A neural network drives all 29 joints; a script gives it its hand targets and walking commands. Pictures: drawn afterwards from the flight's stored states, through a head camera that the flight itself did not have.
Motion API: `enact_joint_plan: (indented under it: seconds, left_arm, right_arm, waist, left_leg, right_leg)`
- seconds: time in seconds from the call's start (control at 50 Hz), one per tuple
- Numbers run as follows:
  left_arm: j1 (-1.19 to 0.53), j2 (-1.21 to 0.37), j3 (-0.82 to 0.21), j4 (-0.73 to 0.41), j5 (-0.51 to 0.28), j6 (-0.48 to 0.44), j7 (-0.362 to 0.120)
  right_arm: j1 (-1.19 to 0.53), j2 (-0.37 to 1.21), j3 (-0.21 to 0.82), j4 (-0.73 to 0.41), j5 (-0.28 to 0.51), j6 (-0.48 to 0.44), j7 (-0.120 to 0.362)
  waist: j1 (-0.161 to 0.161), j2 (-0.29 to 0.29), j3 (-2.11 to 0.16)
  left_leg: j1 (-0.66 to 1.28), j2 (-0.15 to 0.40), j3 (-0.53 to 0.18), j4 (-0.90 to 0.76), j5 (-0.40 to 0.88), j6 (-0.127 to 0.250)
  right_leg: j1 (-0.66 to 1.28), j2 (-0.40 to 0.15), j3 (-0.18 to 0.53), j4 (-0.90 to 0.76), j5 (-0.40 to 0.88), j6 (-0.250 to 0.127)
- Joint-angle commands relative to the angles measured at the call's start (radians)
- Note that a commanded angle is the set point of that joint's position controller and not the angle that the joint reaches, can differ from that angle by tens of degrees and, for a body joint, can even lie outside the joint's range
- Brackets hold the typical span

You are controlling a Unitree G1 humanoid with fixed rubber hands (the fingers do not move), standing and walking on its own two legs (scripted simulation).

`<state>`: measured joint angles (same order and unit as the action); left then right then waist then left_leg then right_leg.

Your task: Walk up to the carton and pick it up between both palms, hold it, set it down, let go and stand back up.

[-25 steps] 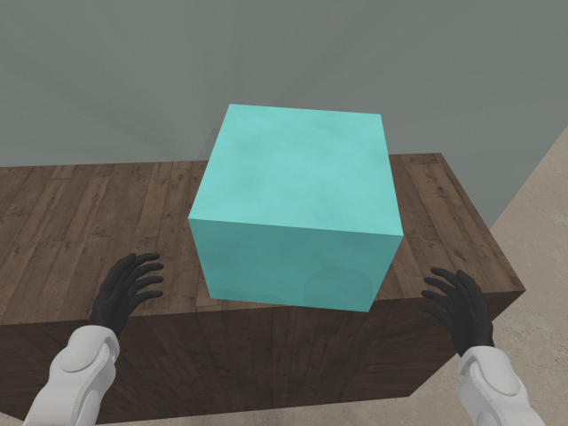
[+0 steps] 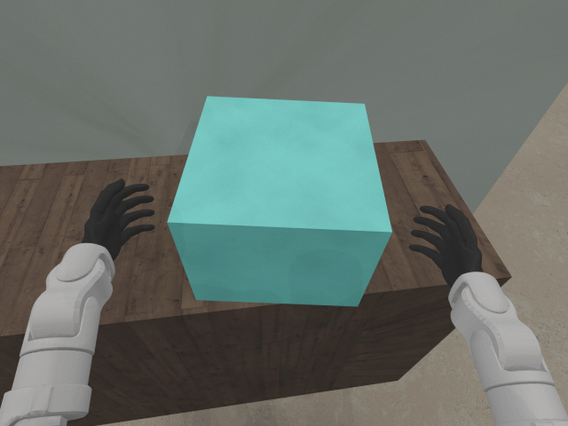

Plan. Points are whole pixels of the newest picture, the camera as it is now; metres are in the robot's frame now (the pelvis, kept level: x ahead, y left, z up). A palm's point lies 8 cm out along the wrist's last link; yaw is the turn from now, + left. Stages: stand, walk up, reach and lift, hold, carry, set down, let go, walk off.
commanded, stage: reach and lift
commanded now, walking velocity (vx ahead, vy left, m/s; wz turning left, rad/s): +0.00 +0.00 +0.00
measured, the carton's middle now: (281, 200) +0.46 +0.02 +0.04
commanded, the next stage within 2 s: none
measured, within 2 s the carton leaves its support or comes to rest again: neither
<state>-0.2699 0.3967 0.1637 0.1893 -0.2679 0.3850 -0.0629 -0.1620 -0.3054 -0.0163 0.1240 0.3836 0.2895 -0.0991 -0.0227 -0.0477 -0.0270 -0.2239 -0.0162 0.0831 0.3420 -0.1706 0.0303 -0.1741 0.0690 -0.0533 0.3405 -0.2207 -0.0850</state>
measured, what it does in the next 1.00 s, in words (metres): stands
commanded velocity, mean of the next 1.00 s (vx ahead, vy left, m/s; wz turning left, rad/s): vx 0.00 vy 0.00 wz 0.00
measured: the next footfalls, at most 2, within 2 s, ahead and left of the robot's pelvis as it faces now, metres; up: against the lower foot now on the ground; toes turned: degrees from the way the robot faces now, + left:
none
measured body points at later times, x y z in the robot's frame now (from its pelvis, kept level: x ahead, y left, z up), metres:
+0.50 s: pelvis -0.02 +0.01 +0.00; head +0.01 +0.02 +0.45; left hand +0.42 +0.25 +0.14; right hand +0.39 -0.22 +0.12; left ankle +0.00 +0.10 -0.75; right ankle -0.03 -0.06 -0.75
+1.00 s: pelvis -0.01 +0.01 +0.00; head +0.04 +0.02 +0.44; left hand +0.46 +0.24 +0.16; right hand +0.44 -0.22 +0.14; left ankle +0.00 +0.10 -0.75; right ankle -0.03 -0.06 -0.75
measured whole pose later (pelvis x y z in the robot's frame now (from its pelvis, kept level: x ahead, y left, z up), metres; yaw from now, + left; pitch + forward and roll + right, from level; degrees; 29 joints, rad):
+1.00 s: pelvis -0.01 +0.01 +0.00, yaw +1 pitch +13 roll -1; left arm -1.04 0.46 0.03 0.98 -0.25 0.30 -0.03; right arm -0.93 -0.38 -0.02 0.91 0.35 0.25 -0.06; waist -0.06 -0.02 -0.14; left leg -0.48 -0.01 0.03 0.40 -0.15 0.04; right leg -0.40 0.08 -0.07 0.35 -0.17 -0.07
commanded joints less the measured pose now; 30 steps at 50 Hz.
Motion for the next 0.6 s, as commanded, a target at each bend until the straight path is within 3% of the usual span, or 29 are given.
enact_joint_plan:
  seconds: [0.0,0.1,0.16,0.28,0.3,0.36,0.48,0.52,0.58]
  left_arm:
    - [-0.411,0.225,0.092,-0.16,0.008,-0.015,0.004]
    - [-0.544,0.229,0.071,-0.087,0.01,0.018,0.009]
    - [-0.628,0.251,0.059,-0.061,0.0,0.016,0.016]
    - [-0.818,0.276,0.018,0.067,-0.009,0.001,0.041]
    - [-0.837,0.28,0.009,0.116,-0.017,0.001,0.041]
    - [-0.895,0.282,-0.009,0.143,-0.022,-0.012,0.049]
    - [-1.071,0.309,-0.041,0.308,-0.029,-0.031,0.051]
    - [-1.067,0.299,-0.056,0.324,-0.033,-0.04,0.051]
    - [-1.183,0.322,-0.072,0.388,-0.042,-0.047,0.051]
  right_arm:
    - [-0.388,-0.199,-0.08,-0.161,0.007,-0.042,0.0]
    - [-0.515,-0.23,-0.094,-0.072,0.003,-0.015,0.005]
    - [-0.609,-0.236,-0.093,-0.069,0.009,-0.009,0.009]
    - [-0.774,-0.255,-0.115,0.093,0.006,0.004,0.032]
    - [-0.801,-0.257,-0.108,0.121,0.002,0.007,0.036]
    - [-0.858,-0.277,-0.113,0.161,-0.002,-0.002,0.045]
    - [-1.045,-0.294,-0.106,0.285,-0.008,-0.011,0.05]
    - [-1.04,-0.296,-0.09,0.316,-0.004,-0.02,0.047]
    - [-1.147,-0.312,-0.102,0.364,-0.014,-0.021,0.044]
  waist:
    - [-0.002,0.074,-0.448]
    - [-0.015,0.071,-0.452]
    - [-0.007,0.07,-0.504]
    - [-0.01,0.105,-0.566]
    - [-0.006,0.09,-0.566]
    - [-0.007,0.098,-0.646]
    - [-0.002,0.078,-0.707]
    - [-0.007,0.086,-0.726]
    - [-0.018,0.082,-0.764]
  left_leg:
    - [0.242,0.042,-0.126,0.042,0.391,-0.015]
    - [0.232,0.043,-0.123,0.034,0.344,-0.017]
    - [0.212,0.043,-0.12,0.038,0.33,-0.012]
    - [0.211,0.057,-0.127,0.048,0.283,-0.017]
    - [0.2,0.058,-0.128,0.05,0.268,-0.011]
    - [0.214,0.058,-0.13,0.066,0.297,-0.017]
    - [0.176,0.056,-0.135,0.082,0.284,-0.014]
    - [0.184,0.054,-0.135,0.094,0.333,-0.019]
    - [0.188,0.057,-0.136,0.095,0.308,-0.021]
  right_leg:
    - [0.086,-0.107,0.133,0.007,0.56,0.104]
    - [0.059,-0.092,0.114,-0.001,0.51,0.097]
    - [0.07,-0.093,0.121,0.002,0.506,0.104]
    - [-0.001,-0.081,0.103,-0.003,0.401,0.089]
    - [-0.01,-0.083,0.101,-0.007,0.383,0.088]
    - [-0.012,-0.076,0.088,0.009,0.417,0.088]
    - [-0.021,-0.077,0.086,0.016,0.434,0.104]
    - [-0.011,-0.072,0.076,0.029,0.495,0.103]
    - [-0.044,-0.074,0.071,0.023,0.469,0.11]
